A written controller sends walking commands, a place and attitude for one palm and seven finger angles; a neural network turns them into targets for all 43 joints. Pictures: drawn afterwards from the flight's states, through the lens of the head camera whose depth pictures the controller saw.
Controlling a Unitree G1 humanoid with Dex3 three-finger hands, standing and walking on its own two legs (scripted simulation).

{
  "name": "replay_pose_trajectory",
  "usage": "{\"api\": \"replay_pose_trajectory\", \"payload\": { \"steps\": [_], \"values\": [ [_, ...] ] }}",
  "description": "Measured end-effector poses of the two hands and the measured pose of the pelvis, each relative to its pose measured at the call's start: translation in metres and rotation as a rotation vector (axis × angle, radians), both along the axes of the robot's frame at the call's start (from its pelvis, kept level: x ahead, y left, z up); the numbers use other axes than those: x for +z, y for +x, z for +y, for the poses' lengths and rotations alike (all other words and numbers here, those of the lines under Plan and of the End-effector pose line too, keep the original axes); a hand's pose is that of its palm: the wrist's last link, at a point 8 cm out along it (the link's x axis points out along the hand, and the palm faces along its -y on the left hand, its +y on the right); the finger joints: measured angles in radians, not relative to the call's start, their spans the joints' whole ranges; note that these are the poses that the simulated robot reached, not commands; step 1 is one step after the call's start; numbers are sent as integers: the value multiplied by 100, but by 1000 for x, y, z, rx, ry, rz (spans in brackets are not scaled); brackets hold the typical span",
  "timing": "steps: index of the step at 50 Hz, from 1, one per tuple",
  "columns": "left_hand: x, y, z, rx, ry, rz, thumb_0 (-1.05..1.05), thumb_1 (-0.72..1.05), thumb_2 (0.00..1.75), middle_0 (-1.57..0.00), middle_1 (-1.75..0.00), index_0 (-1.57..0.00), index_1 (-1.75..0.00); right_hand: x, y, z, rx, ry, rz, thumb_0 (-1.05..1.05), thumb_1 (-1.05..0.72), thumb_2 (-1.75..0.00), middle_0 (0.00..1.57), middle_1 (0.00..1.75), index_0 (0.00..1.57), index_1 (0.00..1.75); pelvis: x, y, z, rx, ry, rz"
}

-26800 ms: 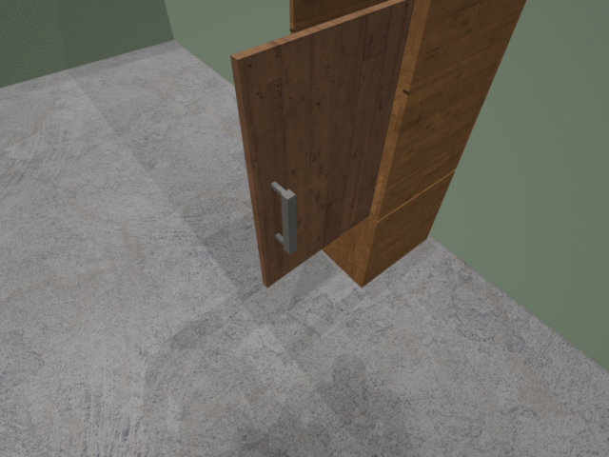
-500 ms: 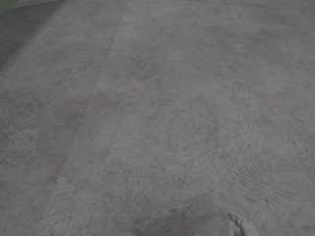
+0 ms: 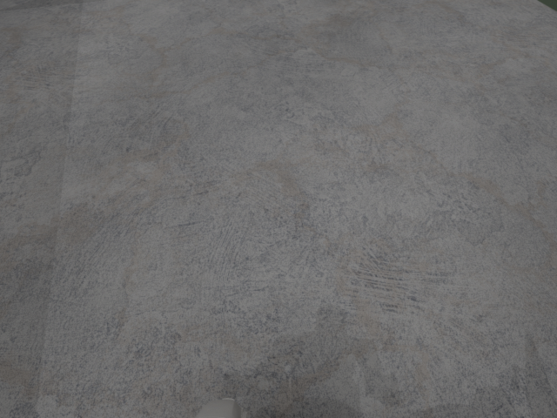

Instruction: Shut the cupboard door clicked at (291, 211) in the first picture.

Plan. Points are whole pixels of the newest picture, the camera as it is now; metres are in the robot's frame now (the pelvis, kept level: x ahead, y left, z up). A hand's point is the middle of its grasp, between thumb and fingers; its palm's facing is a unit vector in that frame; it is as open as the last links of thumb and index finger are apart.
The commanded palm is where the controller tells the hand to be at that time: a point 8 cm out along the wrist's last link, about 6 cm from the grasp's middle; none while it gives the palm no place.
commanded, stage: turn to face it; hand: left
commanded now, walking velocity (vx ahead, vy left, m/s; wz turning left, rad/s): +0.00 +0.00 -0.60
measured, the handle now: out of the picture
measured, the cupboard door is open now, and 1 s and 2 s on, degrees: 70 70 70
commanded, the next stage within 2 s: none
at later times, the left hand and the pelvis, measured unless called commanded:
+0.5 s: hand (195, 356) +0.23 +0.16 -0.15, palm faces -0.33 -0.91 -0.26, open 7.4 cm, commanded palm none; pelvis +0.02 +0.01 -0.01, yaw -19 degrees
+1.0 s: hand (198, 357) +0.23 +0.16 -0.17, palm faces -0.52 -0.83 -0.19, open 7.4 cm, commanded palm none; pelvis +0.05 +0.02 +0.00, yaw -35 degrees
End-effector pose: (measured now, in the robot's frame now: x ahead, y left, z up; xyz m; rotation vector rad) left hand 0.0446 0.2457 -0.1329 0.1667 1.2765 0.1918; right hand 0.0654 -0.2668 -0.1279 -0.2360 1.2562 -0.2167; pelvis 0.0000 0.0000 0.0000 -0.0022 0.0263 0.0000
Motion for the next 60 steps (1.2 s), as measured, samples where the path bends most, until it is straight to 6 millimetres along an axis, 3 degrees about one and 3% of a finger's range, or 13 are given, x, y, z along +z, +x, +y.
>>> {"api": "replay_pose_trajectory", "payload": {
  "steps": [7,12,17,24,28,34,39,45,52,60],
  "values": [
    [-15,54,34,-92,-7,-32,1,90,90,-20,-30,-20,-30,5,4,28,-46,-25,-79,1,-91,-90,20,29,20,29,-10,11,27,-95,-12,2],
    [-2,100,40,-180,-10,-76,1,91,90,-20,-30,-19,-30,14,-17,47,-82,-11,-58,0,-91,-90,20,29,20,30,1,15,33,-154,-36,-7],
    [13,142,24,-276,-17,-132,1,91,90,-20,-30,-19,-30,14,-47,49,-165,12,-16,0,-91,-90,21,30,20,30,7,17,32,-220,-49,-8],
    [18,185,-28,-430,-8,-200,1,91,90,-20,-30,-19,-30,-10,-94,26,-311,46,22,0,-90,-90,21,30,20,30,-6,19,11,-312,-25,-16],
    [16,184,-51,-476,5,-210,1,91,90,-20,-30,-19,-30,-22,-109,8,-376,34,48,1,-91,-90,20,30,20,30,-12,18,4,-351,-23,-20],
    [11,164,-58,-498,-11,-113,1,90,90,-20,-30,-20,-30,-6,-96,-1,-412,11,-11,1,-91,-90,20,29,20,29,-3,22,4,-410,-8,-17],
    [-2,159,-49,-513,-33,-45,1,90,90,-20,-30,-20,-30,5,-76,5,-431,-13,-73,1,-91,-90,20,29,20,29,-3,31,11,-469,-4,-6],
    [-19,178,-33,-550,-41,11,1,90,90,-20,-30,-20,-30,12,-68,26,-456,-49,-117,0,-91,-90,20,29,20,30,-7,44,25,-555,-18,-1],
    [-1,216,-49,-641,-39,-23,1,91,90,-20,-30,-19,-30,18,-100,48,-546,-20,-63,0,-91,-90,21,30,20,30,6,47,23,-638,-50,-1],
    [10,251,-117,-810,-19,-133,1,91,90,-20,-30,-19,-30,-10,-165,46,-716,34,-15,0,-90,-90,21,30,20,30,-8,38,-1,-738,-28,-11]
  ]
}}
